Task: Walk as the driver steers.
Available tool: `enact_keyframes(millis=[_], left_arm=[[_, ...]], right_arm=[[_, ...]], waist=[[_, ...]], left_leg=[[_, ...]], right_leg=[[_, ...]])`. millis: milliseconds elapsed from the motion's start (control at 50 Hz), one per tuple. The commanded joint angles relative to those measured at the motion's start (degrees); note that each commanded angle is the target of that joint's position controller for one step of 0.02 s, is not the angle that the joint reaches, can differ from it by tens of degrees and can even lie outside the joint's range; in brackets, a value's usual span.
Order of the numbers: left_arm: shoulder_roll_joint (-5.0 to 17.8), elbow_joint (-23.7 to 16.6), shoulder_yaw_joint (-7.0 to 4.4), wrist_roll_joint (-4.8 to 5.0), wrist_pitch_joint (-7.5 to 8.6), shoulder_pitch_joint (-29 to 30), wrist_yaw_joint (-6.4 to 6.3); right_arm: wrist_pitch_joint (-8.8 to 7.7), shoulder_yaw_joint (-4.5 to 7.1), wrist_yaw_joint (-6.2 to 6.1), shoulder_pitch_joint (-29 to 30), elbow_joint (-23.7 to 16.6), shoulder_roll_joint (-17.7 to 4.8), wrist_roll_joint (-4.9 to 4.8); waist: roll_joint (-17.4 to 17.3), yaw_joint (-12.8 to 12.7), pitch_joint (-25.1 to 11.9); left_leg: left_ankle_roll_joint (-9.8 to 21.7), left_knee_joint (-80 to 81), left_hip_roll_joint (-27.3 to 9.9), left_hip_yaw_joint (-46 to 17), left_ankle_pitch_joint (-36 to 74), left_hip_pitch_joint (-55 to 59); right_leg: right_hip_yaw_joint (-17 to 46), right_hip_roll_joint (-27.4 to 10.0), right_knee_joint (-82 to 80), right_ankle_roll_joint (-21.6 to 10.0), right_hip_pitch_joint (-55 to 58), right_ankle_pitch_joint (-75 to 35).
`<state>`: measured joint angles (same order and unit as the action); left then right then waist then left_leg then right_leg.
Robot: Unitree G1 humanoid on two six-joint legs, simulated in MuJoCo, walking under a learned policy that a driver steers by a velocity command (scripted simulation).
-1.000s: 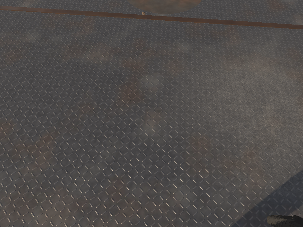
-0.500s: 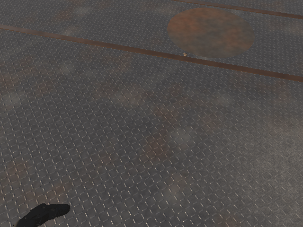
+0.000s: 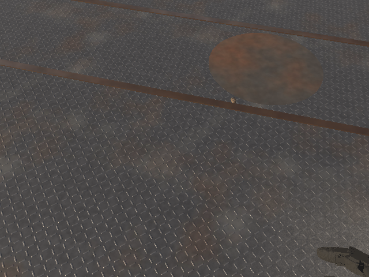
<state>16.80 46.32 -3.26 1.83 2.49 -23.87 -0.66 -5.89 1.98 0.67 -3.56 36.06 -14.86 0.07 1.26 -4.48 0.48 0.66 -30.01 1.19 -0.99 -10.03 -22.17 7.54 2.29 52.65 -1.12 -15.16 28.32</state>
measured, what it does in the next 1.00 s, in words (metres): walks ahead, turning right: right foot, then left foot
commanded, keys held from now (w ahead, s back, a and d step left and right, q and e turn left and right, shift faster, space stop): w+e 0.36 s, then no key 0.64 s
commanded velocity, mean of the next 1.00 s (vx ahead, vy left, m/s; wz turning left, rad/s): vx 0.29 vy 0.00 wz -0.32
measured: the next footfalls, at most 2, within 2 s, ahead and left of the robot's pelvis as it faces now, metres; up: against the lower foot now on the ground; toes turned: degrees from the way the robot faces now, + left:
right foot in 0.42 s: +0.35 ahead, -0.19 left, +0.00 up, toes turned -18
left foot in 0.84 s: +0.48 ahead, +0.01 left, +0.00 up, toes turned -19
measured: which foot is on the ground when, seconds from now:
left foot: down 0.00-0.42, up 0.44-0.82, down 0.84-1.00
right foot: up 0.00-0.40, down 0.42-1.00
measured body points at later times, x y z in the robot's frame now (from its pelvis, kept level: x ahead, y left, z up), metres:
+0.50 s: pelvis +0.24 -0.07 -0.01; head +0.29 -0.10 +0.43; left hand +0.53 +0.10 -0.09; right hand +0.21 -0.37 -0.14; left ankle +0.11 +0.11 -0.64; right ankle +0.31 -0.18 -0.73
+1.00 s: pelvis +0.37 -0.09 +0.01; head +0.38 -0.08 +0.45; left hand +0.56 +0.11 -0.12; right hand +0.42 -0.38 -0.10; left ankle +0.45 +0.03 -0.73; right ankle +0.31 -0.18 -0.73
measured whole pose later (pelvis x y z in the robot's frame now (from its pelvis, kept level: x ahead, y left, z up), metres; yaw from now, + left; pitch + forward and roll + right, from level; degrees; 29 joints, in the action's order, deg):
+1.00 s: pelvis +0.37 -0.09 +0.01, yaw -19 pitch +0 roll +0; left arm 13.7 47.1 -0.7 -1.2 -0.6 -10.4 -0.2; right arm -0.6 1.6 -0.5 -8.7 46.3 -14.1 0.9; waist 0.7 -0.4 0.7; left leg -1.5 -29.4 -1.8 -1.1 -12.2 -17.3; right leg 0.6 2.7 28.5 -1.8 -11.6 17.0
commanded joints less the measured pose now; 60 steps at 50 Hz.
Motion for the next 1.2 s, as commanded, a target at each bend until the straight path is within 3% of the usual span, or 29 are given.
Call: enact_keyframes(millis=[20,40,80,200,260,320,360,380,400,420,440,460,480,500,520,560,600,660,740,820,840,860,880,900,920,940,980,1020,1200], left_arm=[[7.52,-6.29,-1.71,0.31,0.77,3.9,-0.19],[6.71,-6.6,-1.81,-0.21,0.43,5.01,0.0],[4.42,-7.22,-1.59,-0.11,-0.32,5.64,0.61],[1.96,-10.63,-0.43,-0.58,-0.45,12.61,2.05],[1.73,-12.6,0.06,-0.65,-0.14,18.4,3.14],[2.7,-14.95,-0.11,-0.51,-0.33,22.39,3.94],[4.08,-15.99,-0.74,-0.7,-0.56,22.28,4.25],[5.26,-15.81,-1.44,-1.19,-0.7,19.78,4.18],[7.54,-14.06,-2.84,-1.5,-0.69,12.48,3.91],[10.63,-12.23,-4.36,-1.65,-0.92,4.52,2.94],[17.67,-12.28,-5.21,-2.39,-0.96,2.83,1.73],[16.32,-14.86,-4.16,-2.13,-0.68,2.35,1.74],[12.59,-13.31,-3.25,-2.54,-0.63,2.79,2.22],[10.34,-12.51,-2.68,-1.88,-0.24,6.32,2.34],[7.79,-12.34,-1.86,-1.36,-0.07,10.0,2.16],[6.59,-12.69,-1.29,-2.33,0.04,14.3,2.1],[6.98,-11.84,-1.43,-2.81,0.61,16.12,1.95],[6.58,-10.04,-1.27,-2.64,0.57,17.1,1.29],[6.31,-7.36,-0.91,-3.04,-0.28,16.09,0.96],[4.52,-4.98,0.18,-2.26,-0.86,16.62,1.38],[3.05,-4.1,0.75,-2.32,-0.73,14.65,1.42],[2.32,-3.48,1.04,-3.46,-0.47,11.44,1.39],[2.39,-2.22,0.89,-3.94,-0.27,7.17,1.47],[0.46,-2.13,1.57,-3.51,-0.7,6.77,0.98],[3.02,-2.2,1.2,-3.26,-1.47,11.49,0.53],[4.38,-2.43,0.68,-2.84,-2.25,13.73,0.2],[4.36,-2.01,0.63,-2.99,-3.24,13.23,-0.05],[3.98,-1.09,0.65,-2.78,-3.01,12.97,-0.06],[3.44,3.82,0.32,-2.16,-3.09,12.68,-0.6]], right_arm=[[0.32,2.81,-0.15,-12.0,0.85,-7.22,-0.06],[0.24,2.43,0.0,-9.81,1.15,-5.75,0.41],[-0.21,2.5,-0.15,-7.88,2.0,-5.22,0.71],[-0.52,3.86,-0.71,-8.82,4.9,-8.97,0.29],[0.0,4.28,-0.97,-10.78,6.28,-10.84,-0.3],[0.82,4.83,-0.97,-12.94,7.76,-12.5,-1.26],[1.6,5.28,-1.13,-13.26,8.14,-13.97,-1.66],[2.08,5.45,-1.35,-13.25,8.21,-14.79,-1.87],[2.61,5.2,-1.61,-13.15,8.15,-14.5,-2.01],[2.44,4.4,-1.81,-14.13,7.98,-13.0,-1.56],[1.54,1.79,-1.1,-19.5,4.94,-5.52,1.65],[0.26,1.19,-0.43,-20.95,6.13,-7.68,1.36],[0.15,2.6,-0.02,-15.01,5.82,-12.12,-1.66],[0.33,2.09,-0.47,-11.58,4.68,-11.05,-2.2],[0.77,1.96,-1.19,-10.1,5.28,-10.32,-1.06],[2.67,2.4,-1.81,-12.05,6.3,-10.73,-0.39],[3.8,1.95,-2.24,-15.22,7.43,-8.11,-0.06],[4.3,1.24,-2.57,-12.99,7.12,-5.79,0.55],[4.88,1.31,-2.22,-7.6,6.44,-6.5,0.03],[4.83,1.64,-1.84,-7.05,6.5,-6.62,0.74],[4.64,1.74,-1.87,-6.8,6.32,-7.54,1.39],[4.56,2.17,-2.2,-6.3,5.59,-10.38,1.54],[4.93,2.34,-2.55,-4.97,5.01,-11.99,1.21],[5.3,1.78,-2.29,-3.22,5.97,-8.85,0.69],[5.31,1.51,-1.65,-2.13,5.74,-6.52,0.41],[5.05,1.18,-1.38,-2.56,6.16,-5.78,0.81],[4.24,1.21,-1.02,-3.26,7.17,-6.59,0.82],[3.95,1.15,-1.25,-4.15,8.23,-6.34,0.5],[4.79,1.27,-1.91,-2.7,12.28,-6.24,0.17]], waist=[[-7.21,7.82,-2.79],[-6.93,6.6,-0.72],[-8.48,4.97,0.78],[-4.75,5.81,1.81],[-3.79,7.82,3.13],[-3.84,8.4,4.22],[-4.82,7.1,2.94],[-5.7,5.2,0.97],[-4.84,0.87,-3.26],[-2.83,-3.12,-7.85],[13.57,1.56,-15.56],[9.9,-0.21,-30.0],[3.45,-2.5,-26.19],[2.33,-0.65,-16.91],[0.15,1.18,-10.45],[2.02,4.99,-7.01],[2.07,7.19,-7.76],[2.95,7.05,-7.9],[3.81,4.72,-6.67],[3.46,6.0,-4.46],[1.75,5.78,-4.05],[-2.76,3.44,-4.81],[-9.05,0.61,-5.15],[-11.79,-0.03,-6.47],[-8.76,2.62,-3.27],[-7.22,3.67,-2.48],[-6.55,3.76,-2.54],[-4.71,4.2,-3.44],[-1.34,4.32,-3.12]], left_leg=[[10.1,15.53,-19.82,-25.38,-11.78,26.49],[9.97,16.83,-17.97,-20.58,-5.68,22.42],[9.41,19.42,-15.69,-12.67,2.13,17.35],[10.07,21.95,-15.09,0.04,13.68,17.04],[8.89,21.9,-15.23,4.43,14.24,18.18],[7.48,20.02,-16.88,6.69,16.75,22.95],[6.25,14.82,-17.33,8.81,29.9,25.79],[5.56,8.71,-16.85,9.71,41.86,25.79],[4.09,-1.94,-14.86,11.4,49.01,23.94],[1.43,-15.03,-12.54,12.04,41.98,14.7],[-2.99,-38.36,-4.14,11.68,-10.32,-10.37],[-4.67,-51.69,0.7,-0.93,-30.83,-14.51],[-4.05,-52.01,-2.4,-4.37,-24.96,-17.08],[-3.35,-47.4,-5.24,-2.7,-21.15,-18.81],[-3.52,-42.64,-7.1,-2.04,-18.44,-17.34],[-3.83,-38.25,-7.84,-2.04,-14.67,-7.87],[-4.91,-33.16,-6.97,-1.14,-11.32,-3.48],[-5.38,-21.82,-6.63,-1.22,-4.51,-1.01],[-4.92,-11.48,-6.15,-1.86,2.08,2.22],[-2.42,1.78,-4.67,-1.02,4.52,9.32],[-1.39,6.33,-6.14,-2.82,12.14,12.76],[0.16,5.99,-10.67,-7.08,22.89,16.26],[3.26,4.65,-14.03,-9.24,26.71,18.61],[5.01,5.57,-13.11,-8.98,12.21,13.35],[3.24,6.82,-9.46,-7.57,3.88,8.8],[1.67,6.69,-7.86,-5.84,2.83,7.93],[0.42,5.46,-6.5,-4.28,6.45,9.9],[0.3,3.79,-6.17,-3.61,11.21,12.23],[1.05,3.05,-5.11,-2.61,15.18,14.24]], right_leg=[[-0.41,-5.96,17.08,0.53,-29.89,-5.31],[-0.4,-7.27,15.51,0.86,-28.51,-8.08],[-1.2,-8.88,13.17,1.33,-25.29,-11.31],[-3.25,-9.25,-1.86,2.52,-24.96,-24.69],[-6.08,-8.22,-10.34,1.29,-22.44,-29.69],[-7.75,-7.39,-14.79,-0.78,-22.34,-26.86],[-10.34,-4.97,-16.36,-2.9,-18.91,-21.39],[-11.99,-2.52,-17.03,-4.09,-13.69,-18.53],[-13.4,0.61,-20.57,-5.72,-3.27,-21.13],[-9.92,-0.15,-22.79,-7.66,12.05,-30.67],[15.55,-18.08,-19.91,-16.7,36.12,-50.39],[34.32,-27.91,-25.07,-25.75,41.67,-59.32],[25.91,-24.9,-27.7,-23.01,36.08,-57.09],[17.29,-21.16,-27.97,-19.52,27.89,-54.99],[11.54,-18.11,-28.78,-16.61,19.04,-56.09],[6.03,-14.78,-32.57,-14.84,5.71,-56.56],[2.32,-14.06,-34.33,-15.21,1.0,-59.14],[-1.42,-12.46,-34.85,-13.9,-0.15,-57.16],[-0.61,-12.58,-36.02,-12.68,0.2,-43.92],[1.5,-11.66,-32.49,-9.85,-0.55,-29.25],[1.2,-9.32,-30.87,-6.92,-1.35,-24.27],[-0.47,-5.68,-27.81,-4.04,-2.78,-16.95],[-2.82,-2.12,-25.97,-2.18,-5.49,-8.07],[-4.52,-2.03,-28.3,-0.8,-1.12,-9.48],[-4.6,-2.25,-28.47,-0.28,1.0,-12.74],[-4.34,-2.62,-28.12,-0.73,1.22,-14.39],[-3.4,-3.35,-28.39,-1.42,1.12,-16.85],[-3.17,-3.74,-28.42,-1.49,1.63,-20.43],[-3.6,-3.93,-28.43,-0.72,4.28,-26.67]])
